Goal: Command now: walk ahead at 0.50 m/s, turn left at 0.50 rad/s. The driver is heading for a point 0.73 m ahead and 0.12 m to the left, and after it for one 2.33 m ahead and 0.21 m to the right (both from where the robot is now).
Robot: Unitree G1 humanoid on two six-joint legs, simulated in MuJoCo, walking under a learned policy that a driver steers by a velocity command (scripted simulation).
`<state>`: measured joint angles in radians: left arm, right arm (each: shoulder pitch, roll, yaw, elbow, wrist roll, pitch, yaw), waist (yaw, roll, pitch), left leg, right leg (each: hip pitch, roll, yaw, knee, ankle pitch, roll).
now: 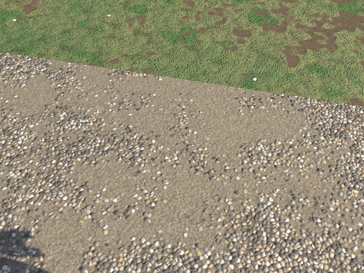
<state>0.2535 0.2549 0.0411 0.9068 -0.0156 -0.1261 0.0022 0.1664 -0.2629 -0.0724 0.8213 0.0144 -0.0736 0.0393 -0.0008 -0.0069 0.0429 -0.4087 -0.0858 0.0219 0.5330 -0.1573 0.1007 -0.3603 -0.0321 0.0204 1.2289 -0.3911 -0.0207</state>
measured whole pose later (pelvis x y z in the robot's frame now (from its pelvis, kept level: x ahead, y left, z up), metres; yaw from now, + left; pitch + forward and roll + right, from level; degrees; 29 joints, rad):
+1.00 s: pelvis +0.50 +0.12 +0.00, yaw +27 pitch +2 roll -1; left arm 0.32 0.29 0.05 0.90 -0.04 -0.08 -0.01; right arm 0.12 -0.26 -0.05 0.66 0.00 -0.06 0.03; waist 0.04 0.00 0.04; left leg -0.43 -0.01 0.04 0.58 -0.19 0.06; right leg -0.29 -0.06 0.00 1.10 -0.49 0.00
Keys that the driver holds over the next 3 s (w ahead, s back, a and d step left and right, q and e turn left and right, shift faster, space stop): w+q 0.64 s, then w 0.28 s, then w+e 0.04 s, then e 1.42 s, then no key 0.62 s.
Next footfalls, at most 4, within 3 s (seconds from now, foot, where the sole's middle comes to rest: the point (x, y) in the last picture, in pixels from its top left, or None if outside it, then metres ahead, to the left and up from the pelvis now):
0.38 right None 0.41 -0.11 -0.76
0.90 left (120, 244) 0.55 0.25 -0.77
1.40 right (158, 186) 0.80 0.12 -0.76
1.84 left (101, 198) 0.74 0.34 -0.77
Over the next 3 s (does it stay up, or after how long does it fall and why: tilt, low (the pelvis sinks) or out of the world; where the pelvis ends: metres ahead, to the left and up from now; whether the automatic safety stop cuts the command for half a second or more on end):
stays up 0.70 0.21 0.01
